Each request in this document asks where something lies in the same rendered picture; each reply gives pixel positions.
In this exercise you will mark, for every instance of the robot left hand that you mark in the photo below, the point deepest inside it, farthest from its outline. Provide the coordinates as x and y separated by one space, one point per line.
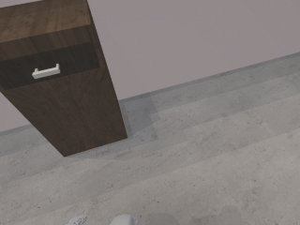
78 220

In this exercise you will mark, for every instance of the left robot thigh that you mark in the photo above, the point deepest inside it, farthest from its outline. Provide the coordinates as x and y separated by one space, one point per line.
124 220

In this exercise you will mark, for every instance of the drawer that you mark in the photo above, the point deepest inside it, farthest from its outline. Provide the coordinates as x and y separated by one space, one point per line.
18 71

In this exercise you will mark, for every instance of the handle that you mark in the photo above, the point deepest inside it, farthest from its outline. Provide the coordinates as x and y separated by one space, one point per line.
46 72

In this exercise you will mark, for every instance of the cabinet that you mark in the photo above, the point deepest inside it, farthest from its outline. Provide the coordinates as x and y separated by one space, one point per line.
77 112

